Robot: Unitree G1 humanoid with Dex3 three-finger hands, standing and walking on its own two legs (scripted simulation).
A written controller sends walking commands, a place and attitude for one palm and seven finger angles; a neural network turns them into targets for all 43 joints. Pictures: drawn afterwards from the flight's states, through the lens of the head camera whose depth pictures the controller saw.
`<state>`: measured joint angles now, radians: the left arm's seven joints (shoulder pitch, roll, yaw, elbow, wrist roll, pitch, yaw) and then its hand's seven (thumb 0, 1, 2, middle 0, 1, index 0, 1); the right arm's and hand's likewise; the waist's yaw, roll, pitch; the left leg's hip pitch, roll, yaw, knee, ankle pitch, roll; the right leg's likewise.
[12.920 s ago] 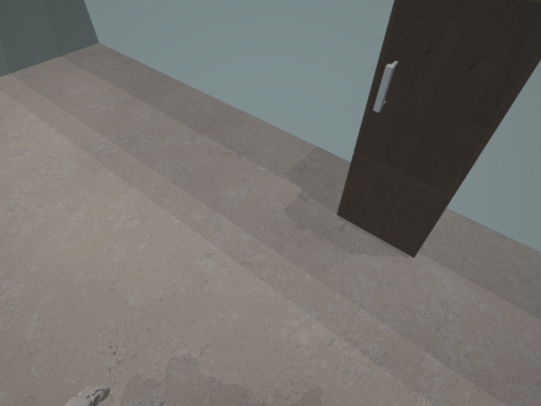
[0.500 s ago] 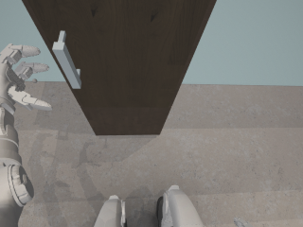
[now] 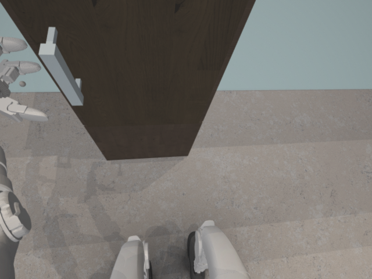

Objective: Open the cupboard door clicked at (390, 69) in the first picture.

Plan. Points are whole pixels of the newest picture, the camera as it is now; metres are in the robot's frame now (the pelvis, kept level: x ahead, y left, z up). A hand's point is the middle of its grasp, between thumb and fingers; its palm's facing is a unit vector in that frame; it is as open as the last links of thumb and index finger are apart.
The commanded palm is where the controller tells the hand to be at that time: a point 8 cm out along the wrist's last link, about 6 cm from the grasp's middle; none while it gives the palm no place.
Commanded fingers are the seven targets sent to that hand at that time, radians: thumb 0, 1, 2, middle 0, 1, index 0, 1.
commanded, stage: move the hooked fingers beside the handle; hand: left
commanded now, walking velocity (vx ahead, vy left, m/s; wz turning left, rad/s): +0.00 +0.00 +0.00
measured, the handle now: (66, 70) +0.51 +0.21 +0.06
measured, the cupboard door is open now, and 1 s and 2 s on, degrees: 0 0 0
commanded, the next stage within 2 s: slide the fingers in behind the handle in 0.52 s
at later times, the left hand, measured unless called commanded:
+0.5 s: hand (22, 91) +0.46 +0.27 +0.06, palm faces +0.03 -1.00 -0.02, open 14.0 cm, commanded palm +0.44 +0.31 +0.06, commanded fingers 0.00 -0.50 0.30 -0.30 -1.20 -0.30 -1.20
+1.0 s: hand (33, 91) +0.46 +0.25 +0.06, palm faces +0.01 -1.00 -0.02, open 14.0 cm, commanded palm +0.45 +0.29 +0.06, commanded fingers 0.00 -0.50 0.30 -0.30 -1.20 -0.30 -1.20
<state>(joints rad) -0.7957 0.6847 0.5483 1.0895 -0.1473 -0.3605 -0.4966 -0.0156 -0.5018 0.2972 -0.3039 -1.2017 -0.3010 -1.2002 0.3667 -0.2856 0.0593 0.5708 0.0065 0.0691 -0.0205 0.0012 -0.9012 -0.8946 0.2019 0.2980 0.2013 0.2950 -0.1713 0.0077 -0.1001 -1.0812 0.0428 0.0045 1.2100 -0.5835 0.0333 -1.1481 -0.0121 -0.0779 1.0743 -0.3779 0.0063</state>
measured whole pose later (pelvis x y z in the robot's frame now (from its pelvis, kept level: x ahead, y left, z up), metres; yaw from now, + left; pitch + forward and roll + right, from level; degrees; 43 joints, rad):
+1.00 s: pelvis +0.00 +0.00 +0.00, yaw +1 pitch +24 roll -3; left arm -0.75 0.59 0.47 1.05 -0.15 -0.41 -0.43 -0.02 -0.50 0.30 -0.30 -1.20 -0.30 -1.20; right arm 0.35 -0.28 0.05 0.58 0.01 0.05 -0.02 0.00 -0.90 -0.89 0.20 0.30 0.20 0.29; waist -0.15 0.00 -0.11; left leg -1.04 0.03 0.00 1.19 -0.57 0.03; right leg -1.10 -0.02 -0.08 1.06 -0.37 0.00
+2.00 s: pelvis +0.00 -0.01 +0.01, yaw +2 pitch +23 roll -2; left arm -0.76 0.43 0.36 1.06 -0.13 -0.46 -0.28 -0.02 -0.50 0.30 -0.31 -1.21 -0.32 -1.22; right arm 0.33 -0.26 0.04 0.60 0.00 0.04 -0.01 0.00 -0.90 -0.89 0.20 0.30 0.20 0.29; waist -0.14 0.01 -0.11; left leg -1.00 0.02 0.00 1.17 -0.56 0.02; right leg -1.08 -0.03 -0.08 1.08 -0.39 -0.01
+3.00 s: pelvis +0.00 -0.01 +0.01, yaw +2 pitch +23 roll -2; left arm -0.77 0.42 0.36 1.06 -0.12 -0.47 -0.29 -0.01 0.67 0.82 -0.40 -1.34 -0.40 -1.34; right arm 0.33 -0.26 0.04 0.59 0.00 0.04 -0.01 0.00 -0.90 -0.89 0.20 0.30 0.20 0.29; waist -0.14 0.01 -0.12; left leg -1.01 0.02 0.00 1.18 -0.56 0.02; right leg -1.09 -0.03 -0.07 1.08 -0.39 0.00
